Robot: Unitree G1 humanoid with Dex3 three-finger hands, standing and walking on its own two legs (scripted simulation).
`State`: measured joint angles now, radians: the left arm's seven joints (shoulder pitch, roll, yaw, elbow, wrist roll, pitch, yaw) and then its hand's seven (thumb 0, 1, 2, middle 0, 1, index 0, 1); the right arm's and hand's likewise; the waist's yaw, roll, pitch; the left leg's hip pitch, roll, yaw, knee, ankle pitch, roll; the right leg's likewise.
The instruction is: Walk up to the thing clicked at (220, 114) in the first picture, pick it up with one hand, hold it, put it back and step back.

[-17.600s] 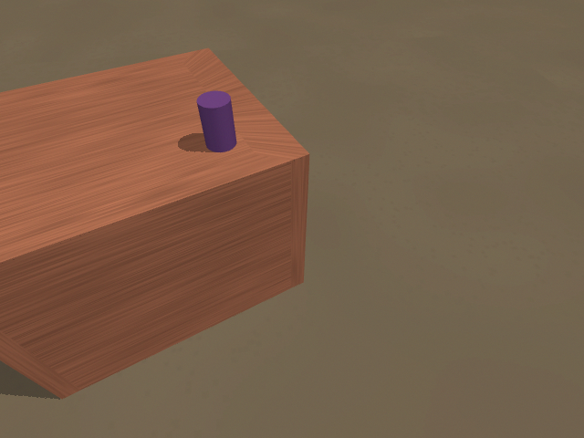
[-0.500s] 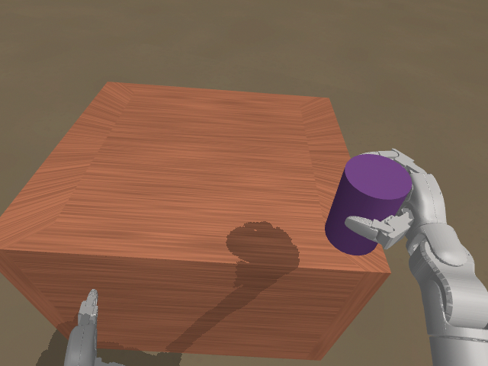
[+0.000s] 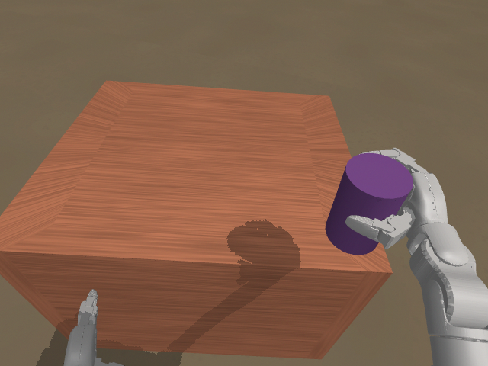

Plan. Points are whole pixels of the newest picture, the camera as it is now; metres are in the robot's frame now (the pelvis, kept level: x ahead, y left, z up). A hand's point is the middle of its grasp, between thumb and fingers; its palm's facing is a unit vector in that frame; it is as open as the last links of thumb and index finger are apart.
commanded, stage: hold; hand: right
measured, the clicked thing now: (363, 206) +0.32 -0.16 +0.15
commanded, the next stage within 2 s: crouch in 1.16 s
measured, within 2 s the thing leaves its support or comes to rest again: neither
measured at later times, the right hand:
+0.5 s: hand (375, 197) +0.32 -0.17 +0.17, palm faces +0.06 +1.00 -0.06, open 11.7 cm
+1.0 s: hand (375, 191) +0.32 -0.16 +0.18, palm faces +0.07 +1.00 -0.06, open 11.7 cm
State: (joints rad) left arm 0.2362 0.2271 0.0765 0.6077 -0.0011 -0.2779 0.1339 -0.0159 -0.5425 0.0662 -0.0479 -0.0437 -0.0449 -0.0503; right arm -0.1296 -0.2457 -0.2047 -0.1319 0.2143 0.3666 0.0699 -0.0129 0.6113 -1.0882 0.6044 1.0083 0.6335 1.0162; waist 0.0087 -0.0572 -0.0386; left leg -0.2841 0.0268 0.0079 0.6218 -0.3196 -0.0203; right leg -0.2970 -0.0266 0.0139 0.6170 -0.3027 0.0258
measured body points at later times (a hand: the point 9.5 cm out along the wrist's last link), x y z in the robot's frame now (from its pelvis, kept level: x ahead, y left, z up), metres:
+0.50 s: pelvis +0.00 +0.00 +0.00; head -0.03 +0.02 +0.45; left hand +0.17 +0.26 -0.06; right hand +0.31 -0.22 +0.18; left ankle +0.01 +0.13 -0.73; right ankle +0.02 -0.14 -0.73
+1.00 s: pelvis -0.01 +0.00 +0.00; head -0.03 +0.02 +0.45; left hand +0.16 +0.25 -0.07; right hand +0.31 -0.22 +0.19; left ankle +0.01 +0.13 -0.73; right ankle +0.02 -0.14 -0.73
